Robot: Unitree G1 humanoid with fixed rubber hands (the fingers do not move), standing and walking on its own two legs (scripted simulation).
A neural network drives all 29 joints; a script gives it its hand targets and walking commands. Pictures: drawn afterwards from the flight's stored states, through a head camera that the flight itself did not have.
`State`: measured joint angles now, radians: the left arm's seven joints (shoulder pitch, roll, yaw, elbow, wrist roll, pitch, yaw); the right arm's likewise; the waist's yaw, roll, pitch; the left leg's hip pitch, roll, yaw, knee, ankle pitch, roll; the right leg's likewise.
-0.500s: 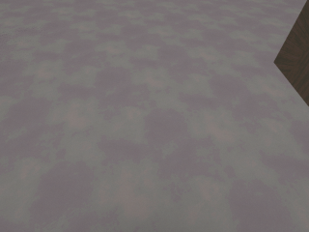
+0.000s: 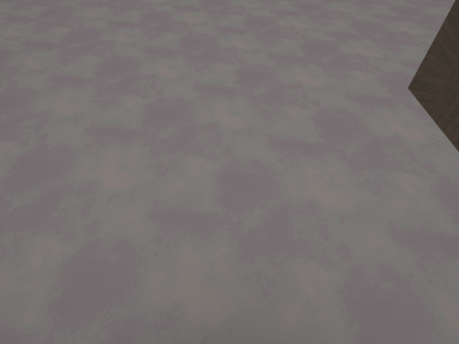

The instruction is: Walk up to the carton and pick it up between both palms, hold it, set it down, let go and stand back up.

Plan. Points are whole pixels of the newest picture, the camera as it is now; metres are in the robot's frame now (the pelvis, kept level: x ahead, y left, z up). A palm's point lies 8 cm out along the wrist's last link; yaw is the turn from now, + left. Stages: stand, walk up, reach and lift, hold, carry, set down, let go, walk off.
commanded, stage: stand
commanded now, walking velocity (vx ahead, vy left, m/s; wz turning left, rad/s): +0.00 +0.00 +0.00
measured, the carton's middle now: out of the picture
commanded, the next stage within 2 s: walk up in 0.12 s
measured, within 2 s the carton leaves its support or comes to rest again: neither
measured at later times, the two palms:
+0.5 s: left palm out of the picture +0.13 +0.29 -0.11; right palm out of the picture +0.07 -0.37 -0.09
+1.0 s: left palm (189, 227) +0.41 +0.11 -0.11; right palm out of the picture +0.09 -0.48 -0.09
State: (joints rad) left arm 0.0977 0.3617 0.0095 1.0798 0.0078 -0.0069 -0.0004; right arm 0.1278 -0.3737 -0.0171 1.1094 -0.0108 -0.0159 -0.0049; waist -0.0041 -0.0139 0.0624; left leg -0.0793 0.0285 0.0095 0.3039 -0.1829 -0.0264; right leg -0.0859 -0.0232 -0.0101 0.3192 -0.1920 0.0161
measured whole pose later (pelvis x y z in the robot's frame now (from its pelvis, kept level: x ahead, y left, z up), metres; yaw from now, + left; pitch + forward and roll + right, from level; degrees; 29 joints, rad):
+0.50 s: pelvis +0.01 -0.02 -0.01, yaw -11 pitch -2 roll +2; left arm 0.18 0.42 0.09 0.94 0.06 0.08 -0.15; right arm 0.13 -0.43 -0.09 0.97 -0.03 -0.07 0.00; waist 0.05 -0.04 0.04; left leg -0.03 0.08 0.21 0.33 -0.25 -0.05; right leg -0.41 -0.08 0.00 0.86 -0.32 -0.01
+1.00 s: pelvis +0.18 -0.13 -0.02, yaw -33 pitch -1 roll -2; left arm 0.27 0.42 0.10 0.81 0.01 0.02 -0.13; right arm 0.21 -0.49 -0.08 0.85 -0.02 -0.08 0.06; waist 0.04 0.05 0.05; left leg -0.44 0.04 0.00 0.61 -0.26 0.01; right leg -0.11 0.10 0.15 0.46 -0.34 -0.02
